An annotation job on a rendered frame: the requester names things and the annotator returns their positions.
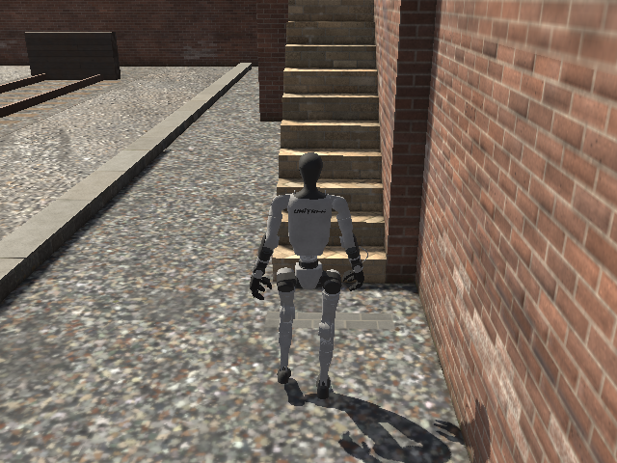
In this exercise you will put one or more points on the right robot shin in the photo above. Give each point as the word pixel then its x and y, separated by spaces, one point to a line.
pixel 325 355

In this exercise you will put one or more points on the left robot hand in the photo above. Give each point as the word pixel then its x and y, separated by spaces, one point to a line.
pixel 255 286

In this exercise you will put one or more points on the robot torso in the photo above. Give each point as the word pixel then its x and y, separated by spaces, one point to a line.
pixel 309 223

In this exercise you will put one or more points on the right robot hand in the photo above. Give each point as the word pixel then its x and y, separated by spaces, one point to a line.
pixel 349 276

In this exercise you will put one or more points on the right robot forearm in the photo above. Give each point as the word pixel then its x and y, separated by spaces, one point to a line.
pixel 355 257

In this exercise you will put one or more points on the left robot upper arm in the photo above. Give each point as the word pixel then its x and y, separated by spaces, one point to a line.
pixel 278 204

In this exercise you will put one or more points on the left robot forearm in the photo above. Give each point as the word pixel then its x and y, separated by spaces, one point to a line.
pixel 262 260

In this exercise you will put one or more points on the right robot upper arm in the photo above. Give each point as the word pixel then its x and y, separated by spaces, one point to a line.
pixel 340 205

